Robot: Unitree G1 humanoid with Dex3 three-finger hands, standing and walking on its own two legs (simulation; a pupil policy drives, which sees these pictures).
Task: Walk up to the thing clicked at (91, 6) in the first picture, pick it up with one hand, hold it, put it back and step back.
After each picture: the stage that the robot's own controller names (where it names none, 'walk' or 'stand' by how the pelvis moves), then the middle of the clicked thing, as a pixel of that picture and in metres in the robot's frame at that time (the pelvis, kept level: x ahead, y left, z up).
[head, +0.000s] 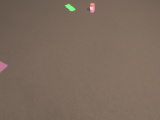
stand; (92, 7) +2.10 -0.11 -0.72
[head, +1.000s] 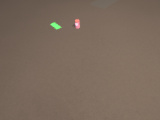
walk; (77, 23) +1.96 +0.23 -0.70
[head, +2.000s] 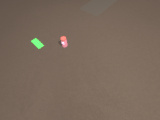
walk; (64, 41) +1.32 +0.37 -0.72
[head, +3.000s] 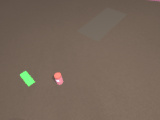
walk; (58, 78) +0.85 +0.33 -0.72
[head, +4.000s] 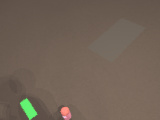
walk; (66, 113) +0.48 +0.23 -0.71
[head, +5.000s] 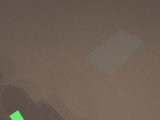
stand; out of the picture +0.37 +0.17 -0.71
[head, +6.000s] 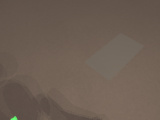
stand; out of the picture +0.33 +0.18 -0.72
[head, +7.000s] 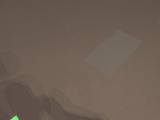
stand; out of the picture +0.33 +0.19 -0.73
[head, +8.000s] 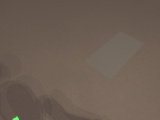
stand; out of the picture +0.33 +0.19 -0.73
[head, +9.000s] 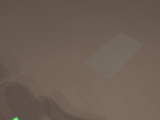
stand; out of the picture +0.33 +0.19 -0.73
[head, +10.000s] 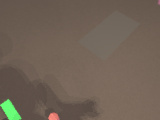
go down; (54, 119) +0.35 +0.19 -0.69
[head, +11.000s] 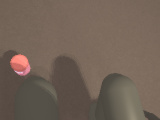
go down; (21, 65) +0.40 +0.23 -0.29
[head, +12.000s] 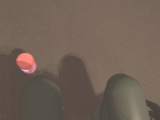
close in; (27, 63) +0.41 +0.23 -0.29
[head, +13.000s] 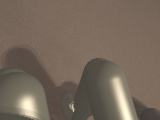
close in; out of the picture +0.40 +0.26 -0.22
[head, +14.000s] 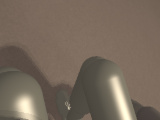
close; out of the picture +0.39 +0.27 -0.22
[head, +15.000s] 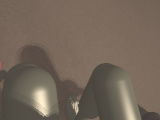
lift; out of the picture +0.33 +0.24 -0.20
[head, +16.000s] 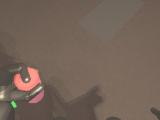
lift; (30, 86) +0.32 +0.18 +0.00
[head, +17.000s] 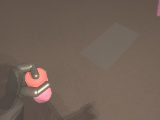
hold; (39, 86) +0.33 +0.17 +0.01
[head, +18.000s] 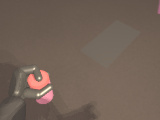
hold; (41, 87) +0.33 +0.17 +0.00
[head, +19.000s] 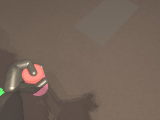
crouch; (36, 80) +0.35 +0.17 -0.06
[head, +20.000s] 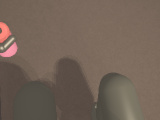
lower; (2, 40) +0.47 +0.24 -0.08
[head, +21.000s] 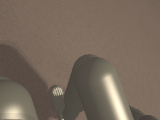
lower; out of the picture +0.44 +0.27 -0.23
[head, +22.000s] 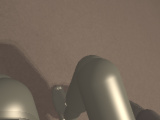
lower; out of the picture +0.43 +0.28 -0.23
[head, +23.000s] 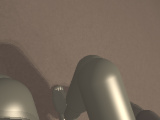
lower; out of the picture +0.43 +0.28 -0.23
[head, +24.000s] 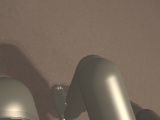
lower; out of the picture +0.42 +0.28 -0.23
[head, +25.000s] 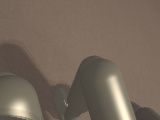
open; out of the picture +0.41 +0.26 -0.23
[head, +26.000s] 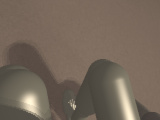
stand; out of the picture +0.41 +0.25 -0.23
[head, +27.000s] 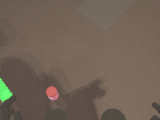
stand; (52, 93) +0.40 +0.19 -0.54
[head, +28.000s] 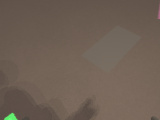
stand; out of the picture +0.37 +0.17 -0.66
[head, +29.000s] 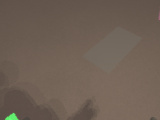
stand; out of the picture +0.37 +0.17 -0.67
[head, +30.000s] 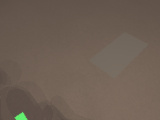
stand; out of the picture +0.39 +0.16 -0.72
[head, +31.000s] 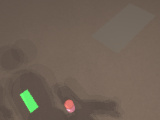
walk; (69, 106) +0.43 +0.18 -0.70
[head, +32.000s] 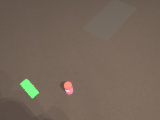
walk; (68, 88) +0.62 +0.18 -0.71
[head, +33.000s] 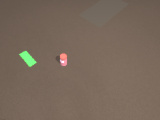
stand; (63, 59) +0.93 +0.18 -0.71
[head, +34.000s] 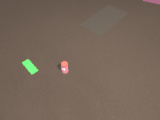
stand; (64, 67) +0.94 +0.18 -0.71
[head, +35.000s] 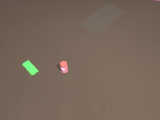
stand; (64, 67) +0.96 +0.21 -0.72
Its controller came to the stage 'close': yes
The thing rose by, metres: 0.71
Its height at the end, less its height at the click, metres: +0.00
